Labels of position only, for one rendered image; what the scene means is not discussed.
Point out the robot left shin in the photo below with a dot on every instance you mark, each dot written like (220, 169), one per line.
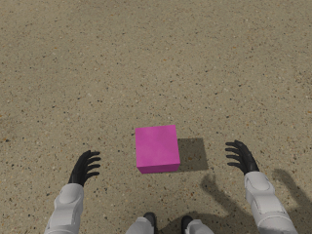
(143, 219)

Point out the right robot hand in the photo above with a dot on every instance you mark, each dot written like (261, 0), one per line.
(247, 162)

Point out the right robot forearm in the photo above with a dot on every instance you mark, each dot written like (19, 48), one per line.
(269, 214)

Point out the left robot hand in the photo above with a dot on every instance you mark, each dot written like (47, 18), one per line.
(80, 173)

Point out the left robot forearm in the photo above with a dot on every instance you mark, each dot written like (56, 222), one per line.
(66, 219)

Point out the left robot thigh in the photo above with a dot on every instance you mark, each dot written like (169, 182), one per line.
(140, 227)

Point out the carton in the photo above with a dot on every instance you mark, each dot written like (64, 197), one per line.
(157, 149)

